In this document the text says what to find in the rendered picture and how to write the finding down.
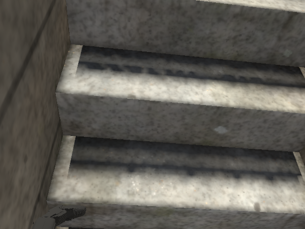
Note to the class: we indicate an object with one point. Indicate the robot left hand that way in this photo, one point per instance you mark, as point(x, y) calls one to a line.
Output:
point(58, 215)

